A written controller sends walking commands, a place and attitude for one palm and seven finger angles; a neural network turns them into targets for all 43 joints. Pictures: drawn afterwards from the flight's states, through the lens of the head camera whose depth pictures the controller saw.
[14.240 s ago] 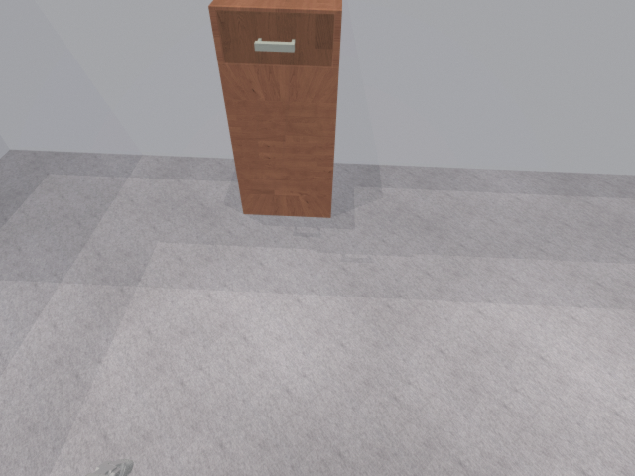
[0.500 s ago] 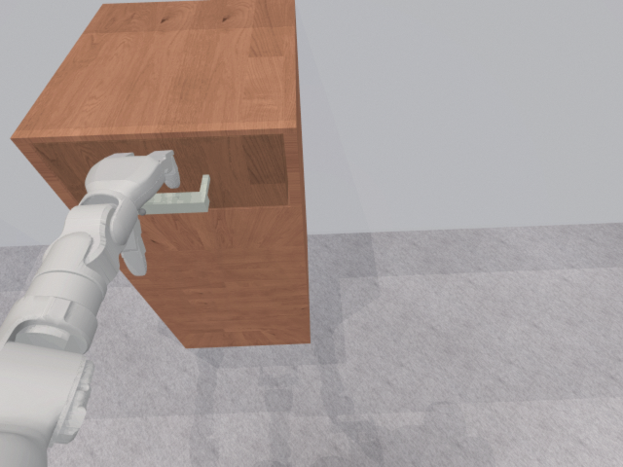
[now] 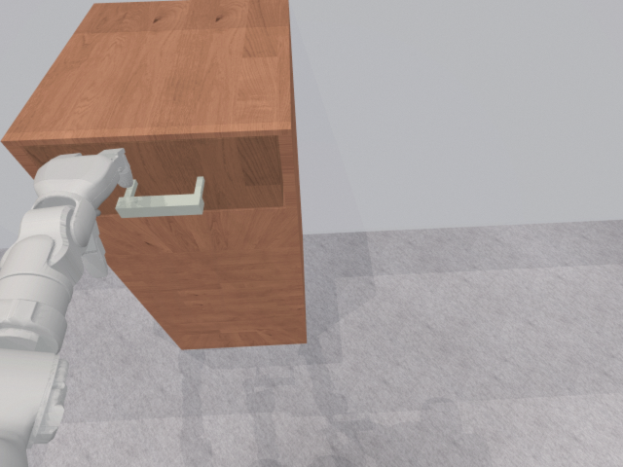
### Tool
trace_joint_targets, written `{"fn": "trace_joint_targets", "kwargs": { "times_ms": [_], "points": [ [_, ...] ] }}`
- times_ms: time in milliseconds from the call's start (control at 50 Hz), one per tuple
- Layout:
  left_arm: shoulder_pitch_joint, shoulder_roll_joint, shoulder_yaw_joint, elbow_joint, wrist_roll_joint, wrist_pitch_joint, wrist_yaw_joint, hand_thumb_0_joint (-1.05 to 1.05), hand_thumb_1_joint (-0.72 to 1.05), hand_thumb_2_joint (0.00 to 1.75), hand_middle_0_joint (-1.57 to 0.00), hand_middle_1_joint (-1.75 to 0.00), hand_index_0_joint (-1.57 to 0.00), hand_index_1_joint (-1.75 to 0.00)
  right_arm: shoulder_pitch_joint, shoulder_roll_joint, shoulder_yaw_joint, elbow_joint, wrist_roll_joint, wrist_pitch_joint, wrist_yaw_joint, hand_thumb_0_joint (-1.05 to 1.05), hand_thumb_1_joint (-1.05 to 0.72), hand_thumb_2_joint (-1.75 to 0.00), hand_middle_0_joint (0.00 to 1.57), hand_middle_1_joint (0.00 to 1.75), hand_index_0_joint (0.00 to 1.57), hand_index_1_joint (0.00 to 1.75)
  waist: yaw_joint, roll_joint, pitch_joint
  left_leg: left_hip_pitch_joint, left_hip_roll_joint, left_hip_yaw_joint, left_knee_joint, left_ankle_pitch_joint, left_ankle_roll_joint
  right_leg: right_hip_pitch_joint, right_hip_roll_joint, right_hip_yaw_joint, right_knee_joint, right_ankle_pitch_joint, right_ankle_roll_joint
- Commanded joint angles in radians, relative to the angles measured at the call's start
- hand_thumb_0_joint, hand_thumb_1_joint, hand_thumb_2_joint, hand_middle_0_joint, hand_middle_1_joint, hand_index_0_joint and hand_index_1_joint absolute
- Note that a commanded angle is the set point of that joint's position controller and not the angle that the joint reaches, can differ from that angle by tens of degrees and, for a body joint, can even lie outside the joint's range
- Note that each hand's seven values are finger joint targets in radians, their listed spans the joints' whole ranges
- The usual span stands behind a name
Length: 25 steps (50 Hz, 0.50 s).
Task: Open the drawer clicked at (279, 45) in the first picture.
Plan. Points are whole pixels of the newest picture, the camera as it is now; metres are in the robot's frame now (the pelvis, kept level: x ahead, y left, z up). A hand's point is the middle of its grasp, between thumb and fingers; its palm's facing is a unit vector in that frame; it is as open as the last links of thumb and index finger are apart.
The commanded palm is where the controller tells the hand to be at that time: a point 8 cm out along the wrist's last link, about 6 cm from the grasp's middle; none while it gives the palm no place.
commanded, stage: move the hooked fingers above the handle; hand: left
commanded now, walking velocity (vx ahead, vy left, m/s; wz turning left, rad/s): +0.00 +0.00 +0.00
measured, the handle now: (163, 195) +0.50 +0.25 +0.03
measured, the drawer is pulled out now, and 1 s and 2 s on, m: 0.00 0.00 0.00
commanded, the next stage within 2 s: lower the fingers behind the handle in 1.42 s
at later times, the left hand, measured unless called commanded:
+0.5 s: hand (126, 192) +0.45 +0.27 +0.09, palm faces -0.10 +0.01 -1.00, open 13.7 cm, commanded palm +0.43 +0.27 +0.14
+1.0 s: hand (126, 187) +0.46 +0.27 +0.09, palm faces -0.03 +0.00 -1.00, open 13.4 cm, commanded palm +0.43 +0.28 +0.14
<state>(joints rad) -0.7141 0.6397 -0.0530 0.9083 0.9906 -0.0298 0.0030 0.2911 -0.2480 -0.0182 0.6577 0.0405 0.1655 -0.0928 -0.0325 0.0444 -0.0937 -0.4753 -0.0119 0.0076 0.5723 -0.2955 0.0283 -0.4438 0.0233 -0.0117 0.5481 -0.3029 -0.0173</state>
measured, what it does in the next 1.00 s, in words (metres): stands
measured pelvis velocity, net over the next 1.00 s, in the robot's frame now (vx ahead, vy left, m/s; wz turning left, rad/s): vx -0.01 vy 0.01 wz -0.02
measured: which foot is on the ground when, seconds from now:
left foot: down 0.00-1.00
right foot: down 0.00-1.00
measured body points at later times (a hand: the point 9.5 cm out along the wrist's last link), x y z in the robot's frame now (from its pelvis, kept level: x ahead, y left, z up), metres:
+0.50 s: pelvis -0.01 +0.00 +0.00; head +0.04 -0.02 +0.45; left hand +0.45 +0.26 +0.15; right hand +0.06 -0.24 -0.15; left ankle -0.02 +0.10 -0.73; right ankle -0.03 -0.11 -0.73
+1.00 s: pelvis -0.01 +0.01 -0.01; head +0.06 -0.01 +0.44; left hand +0.46 +0.27 +0.15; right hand +0.05 -0.27 -0.14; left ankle -0.02 +0.10 -0.73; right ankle -0.03 -0.11 -0.73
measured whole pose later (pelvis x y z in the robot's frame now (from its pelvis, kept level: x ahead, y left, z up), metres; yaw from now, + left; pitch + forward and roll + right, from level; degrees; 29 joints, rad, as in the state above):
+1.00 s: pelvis -0.01 +0.01 -0.01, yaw -1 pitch +13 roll -1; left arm -0.78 0.58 -0.02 0.93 1.02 -0.02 0.13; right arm 0.28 -0.28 -0.03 0.69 0.03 0.17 -0.06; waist -0.06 0.06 -0.12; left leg -0.55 -0.01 0.02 0.63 -0.32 0.03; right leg -0.52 0.03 0.00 0.60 -0.31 -0.01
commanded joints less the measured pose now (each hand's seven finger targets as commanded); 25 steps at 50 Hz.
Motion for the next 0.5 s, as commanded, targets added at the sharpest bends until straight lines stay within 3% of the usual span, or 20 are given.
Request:
{"fn": "trace_joint_targets", "kwargs": {
  "times_ms": [0, 40, 100, 120, 140, 180, 220, 240, 280, 340, 360, 400, 440, 480],
  "points": [
    [-0.477, 0.041, -0.045, -0.432, -0.038, -0.196, -0.011, 0.00, -0.50, 0.30, -0.30, -1.20, -0.30, -1.20, 0.062, -0.151, -0.084, -0.084, -0.024, -0.036, -0.006, 0.00, -0.90, -0.90, 0.20, 0.30, 0.20, 0.30, -0.070, 0.082, -0.328, 0.323, -0.016, -0.009, 0.032, 0.411, 0.031, -0.001, 0.012, 0.011, -0.032, 0.299, -0.015],
    [-0.541, 0.060, -0.018, -0.457, -0.061, -0.239, 0.019, 0.00, -0.50, 0.30, -0.30, -1.20, -0.30, -1.20, 0.084, -0.151, -0.090, -0.063, -0.025, -0.038, -0.002, 0.00, -0.90, -0.90, 0.20, 0.30, 0.20, 0.30, -0.084, 0.091, -0.326, 0.331, -0.015, -0.030, 0.051, 0.421, 0.021, -0.050, 0.014, 0.002, -0.016, 0.273, -0.021],
    [-0.560, 0.192, 0.132, -0.438, -0.044, -0.241, 0.130, 0.00, -0.50, 0.30, -0.30, -1.20, -0.30, -1.20, 0.086, -0.161, -0.093, -0.045, -0.022, -0.037, 0.010, 0.00, -0.90, -0.90, 0.20, 0.30, 0.20, 0.30, -0.038, 0.101, -0.381, 0.309, -0.010, -0.061, 0.062, 0.454, -0.003, -0.071, 0.023, -0.017, 0.033, 0.253, -0.033],
    [-0.569, 0.204, 0.146, -0.418, -0.032, -0.221, 0.173, 0.00, -0.50, 0.30, -0.30, -1.20, -0.30, -1.20, 0.079, -0.159, -0.088, -0.042, -0.024, -0.036, 0.016, 0.00, -0.90, -0.90, 0.20, 0.30, 0.20, 0.30, -0.032, 0.113, -0.391, 0.290, -0.012, -0.060, 0.066, 0.459, -0.009, -0.075, 0.024, -0.024, 0.048, 0.252, -0.035],
    [-0.576, 0.286, 0.225, -0.400, -0.021, -0.198, 0.221, 0.00, -0.50, 0.30, -0.30, -1.20, -0.30, -1.20, 0.081, -0.164, -0.083, -0.037, -0.028, -0.038, 0.019, 0.00, -0.90, -0.90, 0.20, 0.30, 0.20, 0.30, -0.009, 0.094, -0.408, 0.252, -0.013, -0.062, 0.065, 0.465, -0.011, -0.053, 0.027, -0.029, 0.061, 0.257, -0.038],
    [-0.526, 0.333, 0.273, -0.338, 0.013, -0.120, 0.303, 0.00, -0.50, 0.30, -0.30, -1.20, -0.30, -1.20, 0.050, -0.153, -0.069, -0.044, -0.032, -0.037, 0.027, 0.00, -0.90, -0.90, 0.20, 0.30, 0.20, 0.30, 0.025, 0.099, -0.441, 0.188, -0.021, -0.044, 0.060, 0.454, -0.014, 0.010, 0.026, -0.032, 0.078, 0.282, -0.038],
    [-0.491, 0.309, 0.237, -0.282, 0.040, -0.018, 0.343, 0.00, -0.50, 0.30, -0.30, -1.20, -0.30, -1.20, 0.011, -0.149, -0.058, -0.049, -0.032, -0.033, 0.035, 0.00, -0.90, -0.90, 0.20, 0.30, 0.20, 0.30, 0.045, 0.111, -0.466, 0.159, -0.021, -0.015, 0.056, 0.478, -0.019, 0.065, 0.023, -0.034, 0.087, 0.333, -0.038],
    [-0.473, 0.297, 0.218, -0.233, 0.050, 0.032, 0.342, 0.00, -0.50, 0.30, -0.30, -1.20, -0.30, -1.20, 0.002, -0.153, -0.055, -0.049, -0.032, -0.028, 0.038, 0.00, -0.90, -0.90, 0.20, 0.30, 0.20, 0.30, 0.045, 0.087, -0.488, 0.147, -0.019, -0.006, 0.053, 0.499, -0.019, 0.105, 0.023, -0.032, 0.083, 0.365, -0.036],
    [-0.422, 0.273, 0.173, -0.129, 0.060, 0.120, 0.294, 0.00, -0.50, 0.30, -0.30, -1.20, -0.30, -1.20, 0.009, -0.163, -0.055, -0.047, -0.025, -0.015, 0.043, 0.00, -0.90, -0.90, 0.20, 0.30, 0.20, 0.30, 0.041, 0.029, -0.458, 0.117, -0.008, 0.013, 0.029, 0.454, -0.013, 0.138, 0.019, -0.027, 0.061, 0.369, -0.025],
    [-0.419, 0.334, 0.198, -0.104, 0.039, 0.152, 0.221, 0.00, -0.50, 0.30, -0.30, -1.20, -0.30, -1.20, -0.018, -0.169, -0.041, -0.068, -0.010, 0.011, 0.024, 0.00, -0.90, -0.90, 0.20, 0.30, 0.20, 0.30, 0.045, -0.104, -0.440, 0.073, -0.012, 0.030, -0.014, 0.373, 0.009, 0.247, 0.010, -0.004, 0.017, 0.373, -0.013],
    [-0.399, 0.329, 0.182, -0.076, 0.035, 0.157, 0.196, 0.00, -0.50, 0.30, -0.30, -1.20, -0.30, -1.20, -0.029, -0.168, -0.037, -0.074, -0.001, 0.016, 0.012, 0.00, -0.90, -0.90, 0.20, 0.30, 0.20, 0.30, 0.039, -0.129, -0.389, 0.048, -0.014, 0.040, -0.029, 0.323, 0.014, 0.251, 0.003, 0.001, -0.001, 0.351, -0.006],
    [-0.369, 0.292, 0.147, -0.041, 0.027, 0.150, 0.146, 0.00, -0.50, 0.30, -0.30, -1.20, -0.30, -1.20, -0.030, -0.169, -0.030, -0.086, 0.008, 0.016, -0.003, 0.00, -0.90, -0.90, 0.20, 0.30, 0.20, 0.30, 0.027, -0.171, -0.298, 0.028, -0.014, 0.043, -0.058, 0.244, 0.019, 0.232, -0.002, -0.002, -0.034, 0.287, -0.003],
    [-0.372, 0.261, 0.119, -0.034, 0.027, 0.102, 0.091, 0.00, -0.50, 0.30, -0.30, -1.20, -0.30, -1.20, -0.013, -0.177, -0.035, -0.099, 0.010, 0.007, -0.016, 0.00, -0.90, -0.90, 0.20, 0.30, 0.20, 0.30, -0.001, -0.191, -0.258, 0.040, -0.011, 0.038, -0.061, 0.214, 0.031, 0.204, -0.004, 0.003, -0.055, 0.258, 0.000],
    [-0.367, 0.256, 0.113, -0.068, 0.027, 0.027, 0.045, 0.00, -0.50, 0.30, -0.30, -1.20, -0.30, -1.20, 0.015, -0.181, -0.042, -0.106, 0.006, -0.011, -0.023, 0.00, -0.90, -0.90, 0.20, 0.30, 0.20, 0.30, -0.013, -0.149, -0.247, 0.065, -0.011, 0.036, -0.049, 0.204, 0.038, 0.168, -0.006, 0.014, -0.058, 0.253, 0.001]
  ]
}}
